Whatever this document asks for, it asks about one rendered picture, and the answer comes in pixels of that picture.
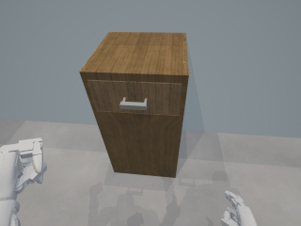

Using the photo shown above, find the drawer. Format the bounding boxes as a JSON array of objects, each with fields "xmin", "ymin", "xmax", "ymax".
[{"xmin": 87, "ymin": 79, "xmax": 182, "ymax": 116}]

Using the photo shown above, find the cabinet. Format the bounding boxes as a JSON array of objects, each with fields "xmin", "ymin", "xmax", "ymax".
[{"xmin": 79, "ymin": 32, "xmax": 189, "ymax": 178}]

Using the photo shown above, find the handle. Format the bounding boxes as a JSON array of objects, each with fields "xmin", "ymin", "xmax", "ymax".
[{"xmin": 119, "ymin": 97, "xmax": 148, "ymax": 110}]

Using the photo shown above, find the robot right hand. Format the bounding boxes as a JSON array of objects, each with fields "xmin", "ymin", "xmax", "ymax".
[{"xmin": 221, "ymin": 190, "xmax": 258, "ymax": 226}]

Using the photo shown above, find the robot left forearm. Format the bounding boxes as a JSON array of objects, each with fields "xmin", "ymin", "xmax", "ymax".
[{"xmin": 0, "ymin": 199, "xmax": 21, "ymax": 226}]

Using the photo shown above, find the robot left hand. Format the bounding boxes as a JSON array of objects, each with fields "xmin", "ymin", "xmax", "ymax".
[{"xmin": 0, "ymin": 137, "xmax": 47, "ymax": 201}]

